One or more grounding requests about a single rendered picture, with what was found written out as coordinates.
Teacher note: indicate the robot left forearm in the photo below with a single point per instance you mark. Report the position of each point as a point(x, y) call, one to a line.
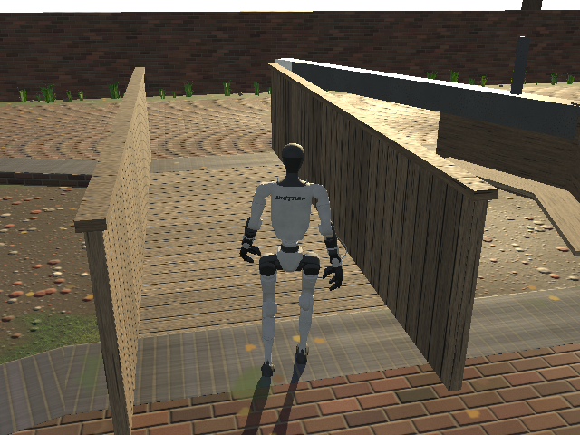
point(248, 236)

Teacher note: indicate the right robot hand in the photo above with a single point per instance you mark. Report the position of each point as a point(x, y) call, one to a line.
point(338, 277)

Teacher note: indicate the right robot upper arm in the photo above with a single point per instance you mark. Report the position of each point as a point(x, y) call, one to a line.
point(323, 207)

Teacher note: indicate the right robot thigh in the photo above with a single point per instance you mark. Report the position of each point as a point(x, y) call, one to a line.
point(310, 271)

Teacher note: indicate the left robot hand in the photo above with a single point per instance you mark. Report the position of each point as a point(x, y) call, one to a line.
point(253, 250)

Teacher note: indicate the humanoid robot torso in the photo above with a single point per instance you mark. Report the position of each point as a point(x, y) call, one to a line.
point(290, 216)

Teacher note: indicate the left robot upper arm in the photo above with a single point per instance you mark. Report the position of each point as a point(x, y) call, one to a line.
point(263, 190)

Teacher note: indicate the robot right forearm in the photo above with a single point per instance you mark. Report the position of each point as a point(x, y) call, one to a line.
point(332, 248)

